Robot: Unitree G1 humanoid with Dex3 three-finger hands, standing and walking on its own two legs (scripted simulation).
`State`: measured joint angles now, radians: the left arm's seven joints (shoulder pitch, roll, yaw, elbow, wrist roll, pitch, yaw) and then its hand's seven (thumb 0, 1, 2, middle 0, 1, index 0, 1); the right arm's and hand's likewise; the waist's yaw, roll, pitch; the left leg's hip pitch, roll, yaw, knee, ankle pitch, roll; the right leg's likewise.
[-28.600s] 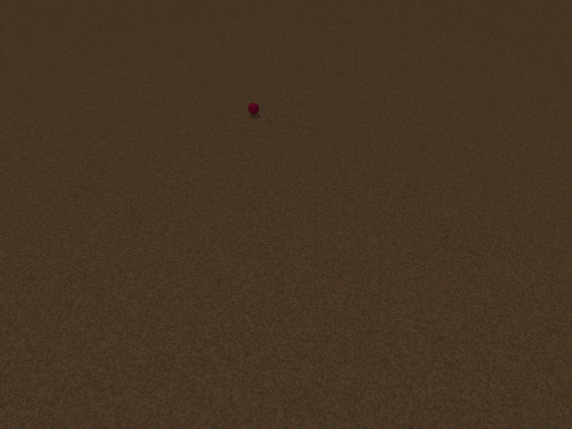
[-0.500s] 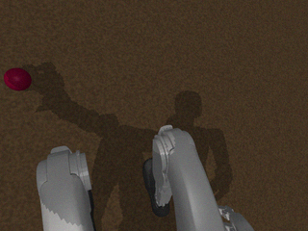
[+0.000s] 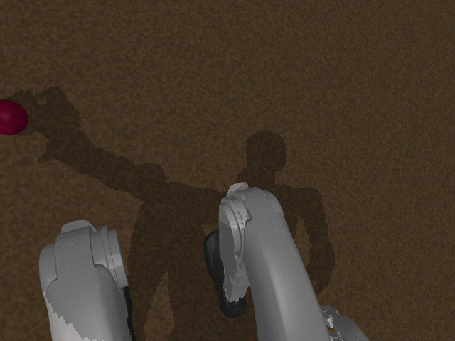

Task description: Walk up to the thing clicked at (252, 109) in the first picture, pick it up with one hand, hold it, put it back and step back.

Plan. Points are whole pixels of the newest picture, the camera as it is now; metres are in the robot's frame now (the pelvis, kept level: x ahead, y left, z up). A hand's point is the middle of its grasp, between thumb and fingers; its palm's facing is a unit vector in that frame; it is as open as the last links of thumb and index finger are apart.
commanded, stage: rise first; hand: left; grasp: from above
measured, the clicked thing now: (7, 117) +0.53 +0.30 -0.30
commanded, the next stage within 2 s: none
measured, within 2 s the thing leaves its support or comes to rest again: neither
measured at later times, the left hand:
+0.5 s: hand out of the picture +0.48 +0.34 -0.19, palm faces -0.46 -0.07 -0.89, open 14.1 cm
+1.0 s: hand out of the picture +0.48 +0.34 -0.18, palm faces -0.47 -0.07 -0.88, open 13.9 cm
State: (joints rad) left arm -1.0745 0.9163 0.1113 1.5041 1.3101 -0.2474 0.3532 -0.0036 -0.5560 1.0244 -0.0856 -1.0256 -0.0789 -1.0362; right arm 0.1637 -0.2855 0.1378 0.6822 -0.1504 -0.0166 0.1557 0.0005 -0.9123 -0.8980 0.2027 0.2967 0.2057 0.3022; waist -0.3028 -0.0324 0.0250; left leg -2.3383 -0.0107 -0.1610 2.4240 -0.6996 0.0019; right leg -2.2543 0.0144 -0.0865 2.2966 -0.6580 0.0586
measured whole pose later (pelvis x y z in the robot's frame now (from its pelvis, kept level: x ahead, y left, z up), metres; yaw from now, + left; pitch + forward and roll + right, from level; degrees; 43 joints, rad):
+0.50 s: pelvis +0.00 +0.00 +0.00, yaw -1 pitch +34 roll -11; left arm -1.08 0.96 0.12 1.50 1.30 -0.24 0.35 0.00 -0.54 1.01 -0.09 -1.01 -0.09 -1.02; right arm 0.17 -0.30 0.17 0.67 -0.15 -0.03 0.16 0.00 -0.91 -0.90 0.20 0.30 0.21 0.30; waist -0.32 -0.04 0.04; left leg -2.35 -0.01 -0.17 2.44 -0.70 0.00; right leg -2.26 0.02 -0.10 2.31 -0.65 0.06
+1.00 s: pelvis +0.00 +0.00 +0.00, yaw -1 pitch +34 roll -12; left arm -1.08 0.96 0.10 1.48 1.30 -0.24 0.31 0.00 -0.50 0.99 -0.13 -0.98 -0.12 -0.99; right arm 0.17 -0.30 0.17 0.64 -0.15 -0.01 0.16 0.00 -0.91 -0.90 0.20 0.30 0.21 0.30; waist -0.32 -0.04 0.04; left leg -2.34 -0.01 -0.17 2.43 -0.69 0.00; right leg -2.25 0.02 -0.10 2.29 -0.64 0.06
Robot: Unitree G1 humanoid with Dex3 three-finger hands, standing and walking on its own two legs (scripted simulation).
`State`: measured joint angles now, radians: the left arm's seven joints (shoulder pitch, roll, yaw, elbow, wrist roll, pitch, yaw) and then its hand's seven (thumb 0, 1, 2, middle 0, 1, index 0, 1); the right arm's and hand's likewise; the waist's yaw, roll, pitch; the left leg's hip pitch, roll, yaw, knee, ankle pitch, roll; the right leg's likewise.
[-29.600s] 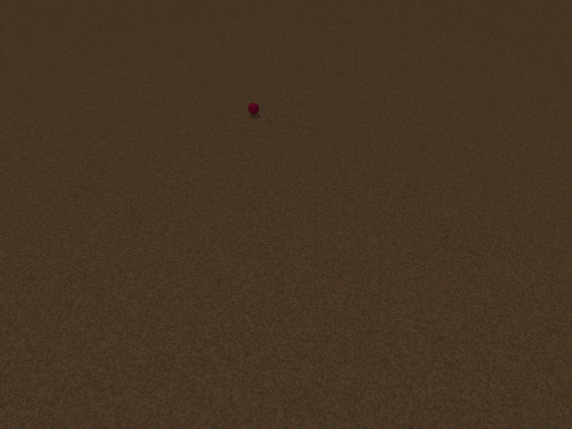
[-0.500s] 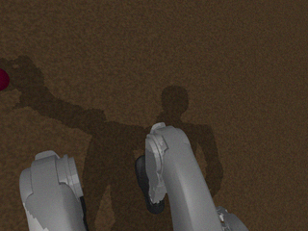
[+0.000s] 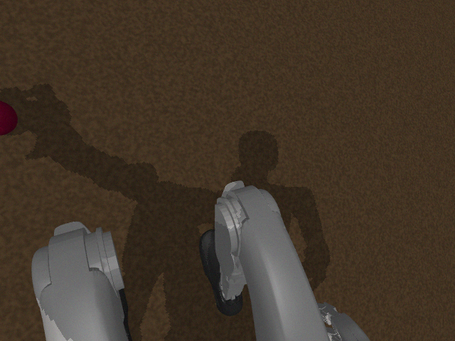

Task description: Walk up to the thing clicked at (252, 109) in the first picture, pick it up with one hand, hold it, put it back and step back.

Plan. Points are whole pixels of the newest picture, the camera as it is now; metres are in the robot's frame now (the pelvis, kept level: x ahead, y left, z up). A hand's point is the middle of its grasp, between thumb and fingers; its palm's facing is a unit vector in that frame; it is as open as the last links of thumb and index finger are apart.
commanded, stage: rise first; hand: left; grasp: from above
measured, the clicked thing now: out of the picture +0.53 +0.30 -0.30
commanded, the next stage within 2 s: none
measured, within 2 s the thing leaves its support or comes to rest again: neither
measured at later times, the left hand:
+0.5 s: hand out of the picture +0.48 +0.34 -0.18, palm faces -0.46 -0.08 -0.88, open 13.9 cm
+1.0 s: hand out of the picture +0.49 +0.34 -0.18, palm faces -0.47 -0.07 -0.88, open 13.9 cm
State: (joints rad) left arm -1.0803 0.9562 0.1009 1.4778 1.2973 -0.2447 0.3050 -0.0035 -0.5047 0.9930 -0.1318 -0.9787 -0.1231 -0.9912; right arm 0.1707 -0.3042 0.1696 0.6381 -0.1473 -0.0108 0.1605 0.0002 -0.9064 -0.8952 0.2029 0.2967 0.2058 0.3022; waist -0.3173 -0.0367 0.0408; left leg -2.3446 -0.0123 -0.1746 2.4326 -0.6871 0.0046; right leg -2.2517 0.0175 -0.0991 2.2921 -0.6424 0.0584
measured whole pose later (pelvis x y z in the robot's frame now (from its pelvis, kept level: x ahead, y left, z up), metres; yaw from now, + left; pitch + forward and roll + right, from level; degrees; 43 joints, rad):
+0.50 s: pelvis +0.00 +0.00 +0.00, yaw +0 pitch +34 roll -12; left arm -1.08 0.97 0.11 1.47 1.30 -0.24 0.30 0.00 -0.50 0.99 -0.14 -0.96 -0.13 -0.98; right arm 0.18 -0.30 0.18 0.63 -0.15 -0.01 0.15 0.00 -0.90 -0.89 0.20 0.30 0.21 0.30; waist -0.32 -0.04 0.04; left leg -2.35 -0.01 -0.18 2.44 -0.69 0.01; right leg -2.26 0.02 -0.10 2.29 -0.64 0.06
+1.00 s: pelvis +0.00 +0.00 +0.00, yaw +0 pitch +34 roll -12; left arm -1.08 0.97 0.11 1.46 1.30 -0.24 0.30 0.00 -0.50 0.99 -0.14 -0.96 -0.13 -0.98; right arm 0.17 -0.31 0.18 0.61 -0.15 -0.01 0.15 0.00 -0.90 -0.89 0.20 0.30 0.21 0.30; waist -0.33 -0.04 0.05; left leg -2.35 -0.01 -0.18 2.44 -0.69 0.00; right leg -2.26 0.02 -0.10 2.29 -0.64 0.06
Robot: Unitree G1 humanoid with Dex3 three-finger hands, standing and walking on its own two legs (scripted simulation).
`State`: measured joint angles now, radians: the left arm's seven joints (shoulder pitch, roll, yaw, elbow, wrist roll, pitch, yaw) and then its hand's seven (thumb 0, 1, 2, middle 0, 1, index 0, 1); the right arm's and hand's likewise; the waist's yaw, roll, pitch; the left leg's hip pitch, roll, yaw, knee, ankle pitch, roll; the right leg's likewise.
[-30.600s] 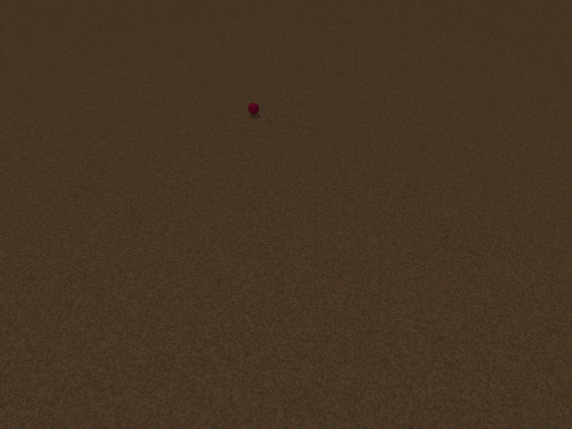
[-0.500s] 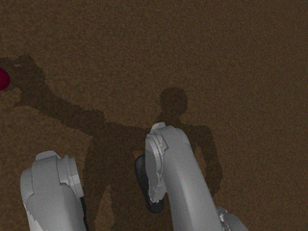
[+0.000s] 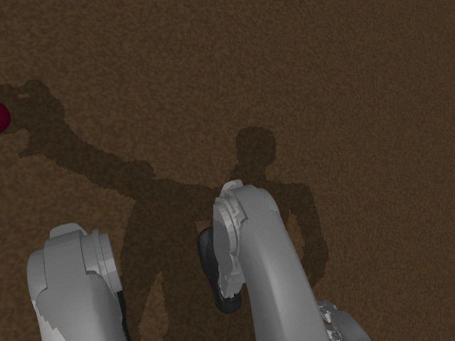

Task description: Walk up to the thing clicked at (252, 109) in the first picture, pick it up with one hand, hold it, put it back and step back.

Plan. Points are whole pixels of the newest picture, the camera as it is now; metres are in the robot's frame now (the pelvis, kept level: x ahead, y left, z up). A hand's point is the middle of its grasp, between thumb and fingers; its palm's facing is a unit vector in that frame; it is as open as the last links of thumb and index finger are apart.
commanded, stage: rise first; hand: left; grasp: from above
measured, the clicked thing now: out of the picture +0.53 +0.31 -0.29
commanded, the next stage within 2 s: none
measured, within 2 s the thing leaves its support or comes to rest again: neither
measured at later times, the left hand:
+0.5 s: hand out of the picture +0.49 +0.34 -0.18, palm faces -0.45 -0.08 -0.89, open 14.2 cm
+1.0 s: hand out of the picture +0.49 +0.34 -0.18, palm faces -0.45 -0.07 -0.89, open 14.2 cm
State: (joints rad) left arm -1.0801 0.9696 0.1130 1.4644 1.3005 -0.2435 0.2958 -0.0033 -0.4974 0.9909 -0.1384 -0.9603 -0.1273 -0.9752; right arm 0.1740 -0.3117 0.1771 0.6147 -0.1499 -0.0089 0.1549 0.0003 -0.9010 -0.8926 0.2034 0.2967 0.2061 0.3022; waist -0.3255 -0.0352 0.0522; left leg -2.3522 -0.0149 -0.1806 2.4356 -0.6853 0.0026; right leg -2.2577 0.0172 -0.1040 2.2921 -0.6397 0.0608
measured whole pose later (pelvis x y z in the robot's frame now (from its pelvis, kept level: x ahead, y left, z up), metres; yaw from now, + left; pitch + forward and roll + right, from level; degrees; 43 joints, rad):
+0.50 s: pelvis +0.00 +0.00 +0.00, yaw +0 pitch +34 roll -12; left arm -1.09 0.97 0.10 1.46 1.30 -0.24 0.30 0.00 -0.54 1.03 -0.10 -0.99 -0.09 -1.00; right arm 0.19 -0.31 0.18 0.62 -0.15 -0.01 0.15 0.00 -0.90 -0.89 0.20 0.30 0.21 0.30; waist -0.33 -0.04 0.04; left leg -2.36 -0.02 -0.18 2.44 -0.69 0.01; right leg -2.26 0.02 -0.10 2.29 -0.64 0.06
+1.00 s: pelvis +0.00 +0.00 +0.00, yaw +0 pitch +34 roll -13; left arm -1.10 0.98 0.09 1.48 1.31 -0.24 0.31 0.00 -0.56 1.04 -0.09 -0.98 -0.08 -1.00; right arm 0.18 -0.32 0.19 0.61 -0.16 -0.02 0.15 0.00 -0.90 -0.89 0.20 0.30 0.21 0.30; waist -0.33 -0.04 0.05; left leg -2.37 -0.02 -0.18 2.45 -0.68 0.01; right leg -2.27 0.02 -0.11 2.30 -0.64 0.05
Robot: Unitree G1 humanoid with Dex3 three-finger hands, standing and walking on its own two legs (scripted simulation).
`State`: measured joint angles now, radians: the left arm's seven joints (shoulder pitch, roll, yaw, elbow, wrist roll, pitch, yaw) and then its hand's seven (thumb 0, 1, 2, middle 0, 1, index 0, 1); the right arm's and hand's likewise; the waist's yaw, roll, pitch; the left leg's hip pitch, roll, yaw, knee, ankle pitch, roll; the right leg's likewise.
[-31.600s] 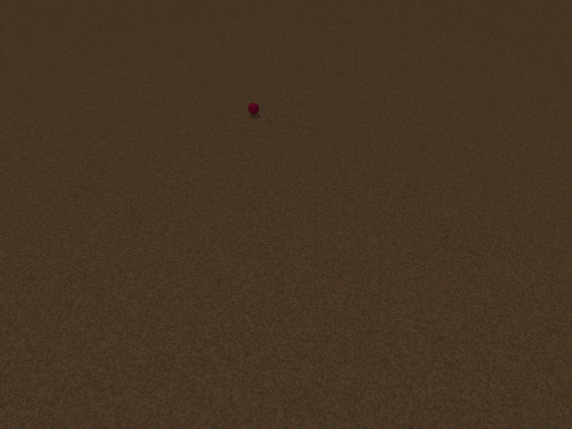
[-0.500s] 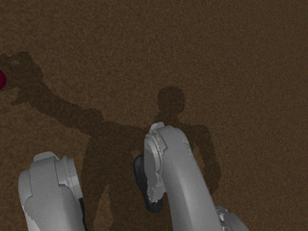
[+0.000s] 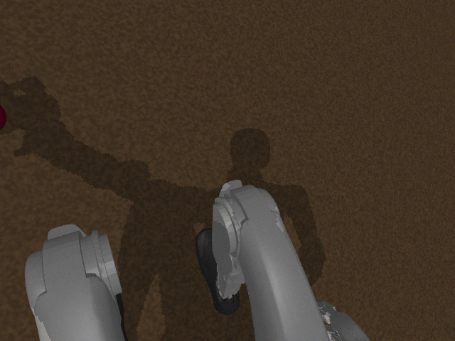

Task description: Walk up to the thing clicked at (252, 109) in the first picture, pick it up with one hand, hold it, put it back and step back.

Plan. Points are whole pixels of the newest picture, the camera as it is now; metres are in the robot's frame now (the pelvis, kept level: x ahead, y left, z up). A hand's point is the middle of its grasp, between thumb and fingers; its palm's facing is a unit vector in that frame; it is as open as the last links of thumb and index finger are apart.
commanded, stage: rise first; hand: left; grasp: from above
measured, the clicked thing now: out of the picture +0.53 +0.31 -0.29
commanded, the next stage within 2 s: approach in 1.06 s
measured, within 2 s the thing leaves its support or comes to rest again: neither
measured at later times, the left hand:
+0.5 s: hand out of the picture +0.48 +0.34 -0.18, palm faces -0.46 -0.08 -0.88, open 14.2 cm
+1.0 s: hand out of the picture +0.49 +0.34 -0.19, palm faces -0.47 -0.08 -0.88, open 14.3 cm
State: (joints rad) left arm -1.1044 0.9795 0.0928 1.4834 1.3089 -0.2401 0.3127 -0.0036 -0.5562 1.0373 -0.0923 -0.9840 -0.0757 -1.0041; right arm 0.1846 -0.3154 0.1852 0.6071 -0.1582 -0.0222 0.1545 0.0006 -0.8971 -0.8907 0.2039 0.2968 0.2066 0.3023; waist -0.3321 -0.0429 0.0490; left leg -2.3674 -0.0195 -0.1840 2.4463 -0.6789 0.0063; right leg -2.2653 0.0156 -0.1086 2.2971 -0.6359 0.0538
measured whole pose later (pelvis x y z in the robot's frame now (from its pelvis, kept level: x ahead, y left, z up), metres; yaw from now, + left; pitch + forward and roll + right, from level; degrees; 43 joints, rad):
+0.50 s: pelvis +0.00 +0.00 +0.00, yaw +0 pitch +33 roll -12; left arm -1.09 0.97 0.10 1.48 1.30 -0.23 0.30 0.00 -0.55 1.03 -0.09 -0.99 -0.07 -1.01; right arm 0.18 -0.32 0.18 0.61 -0.16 -0.03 0.15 0.00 -0.90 -0.89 0.20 0.30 0.21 0.30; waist -0.33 -0.04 0.05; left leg -2.36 -0.02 -0.18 2.45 -0.68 0.00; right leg -2.26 0.02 -0.11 2.30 -0.64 0.06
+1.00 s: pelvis +0.00 +0.00 +0.00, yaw +0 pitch +33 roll -13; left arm -1.08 0.98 0.12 1.46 1.30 -0.24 0.29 0.00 -0.55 1.03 -0.08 -0.99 -0.07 -1.00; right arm 0.19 -0.32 0.19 0.59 -0.16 -0.02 0.16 0.00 -0.90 -0.89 0.20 0.30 0.21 0.30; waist -0.33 -0.04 0.06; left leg -2.36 -0.02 -0.19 2.45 -0.68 0.01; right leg -2.26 0.02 -0.11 2.29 -0.64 0.05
